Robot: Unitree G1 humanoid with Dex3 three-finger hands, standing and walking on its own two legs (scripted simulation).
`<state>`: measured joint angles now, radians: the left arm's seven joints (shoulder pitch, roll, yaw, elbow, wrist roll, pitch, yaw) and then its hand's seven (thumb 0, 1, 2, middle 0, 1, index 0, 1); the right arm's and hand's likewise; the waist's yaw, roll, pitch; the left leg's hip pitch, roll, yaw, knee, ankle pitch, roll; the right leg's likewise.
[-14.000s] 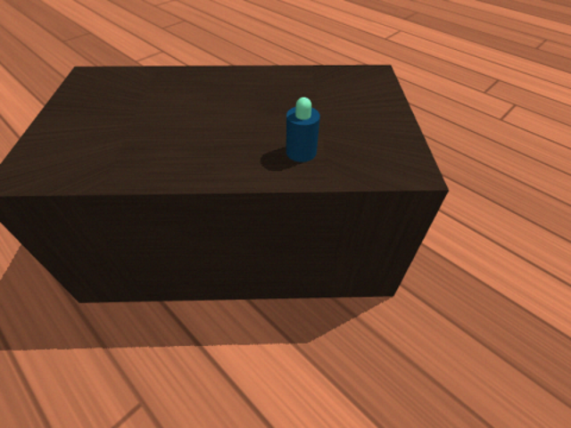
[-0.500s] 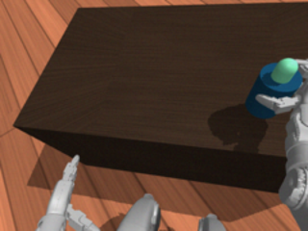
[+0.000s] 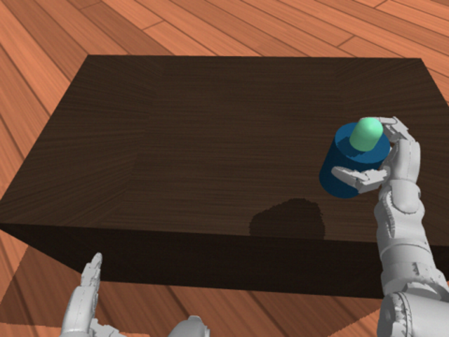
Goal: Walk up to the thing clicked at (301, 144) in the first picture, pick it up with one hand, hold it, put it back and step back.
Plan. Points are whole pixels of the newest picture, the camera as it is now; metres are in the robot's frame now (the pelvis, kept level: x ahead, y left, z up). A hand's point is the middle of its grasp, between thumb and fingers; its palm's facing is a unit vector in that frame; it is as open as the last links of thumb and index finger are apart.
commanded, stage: lift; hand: right
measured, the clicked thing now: (354, 154) +0.44 -0.18 +0.06
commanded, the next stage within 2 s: hold in 0.94 s
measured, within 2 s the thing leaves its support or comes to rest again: neither
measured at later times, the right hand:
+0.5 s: hand (364, 171) +0.37 -0.16 +0.12, palm faces +0.20 +0.98 -0.02, open 11.9 cm
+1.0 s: hand (370, 181) +0.33 -0.16 +0.14, palm faces +0.20 +0.98 -0.03, open 11.9 cm
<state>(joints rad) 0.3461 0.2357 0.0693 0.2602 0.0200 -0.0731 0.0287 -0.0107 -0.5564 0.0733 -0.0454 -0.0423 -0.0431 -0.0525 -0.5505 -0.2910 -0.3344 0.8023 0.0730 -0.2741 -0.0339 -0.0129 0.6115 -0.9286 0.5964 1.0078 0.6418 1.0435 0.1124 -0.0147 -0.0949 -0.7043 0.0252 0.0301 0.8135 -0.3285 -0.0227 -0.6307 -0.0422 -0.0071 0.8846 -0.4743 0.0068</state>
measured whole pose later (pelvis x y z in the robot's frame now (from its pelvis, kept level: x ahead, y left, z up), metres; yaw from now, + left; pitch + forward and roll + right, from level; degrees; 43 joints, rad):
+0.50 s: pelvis -0.01 +0.01 +0.02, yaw +0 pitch +4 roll +0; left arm 0.29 0.22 0.09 0.43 -0.01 -0.11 0.10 -0.01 -0.55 0.06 -0.04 -0.04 -0.04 -0.05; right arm -0.30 -0.20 -0.21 0.42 0.14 -0.09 -0.05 -0.01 0.61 -0.93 0.59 1.01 0.64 1.05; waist 0.04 -0.02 -0.03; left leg -0.46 0.03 0.02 0.67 -0.27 -0.01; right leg -0.36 -0.03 -0.02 0.68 -0.38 0.02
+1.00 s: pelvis -0.01 +0.02 +0.03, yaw -1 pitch +0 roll +0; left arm 0.26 0.21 0.10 0.49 -0.01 -0.13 0.13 -0.01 -0.55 0.06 -0.04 -0.04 -0.04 -0.05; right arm -0.17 -0.18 -0.18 0.20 0.15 0.04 -0.06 -0.01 0.61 -0.93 0.59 1.01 0.64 1.04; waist 0.03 -0.03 0.00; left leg -0.34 0.03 0.03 0.58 -0.23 -0.01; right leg -0.24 -0.03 -0.01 0.58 -0.33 0.02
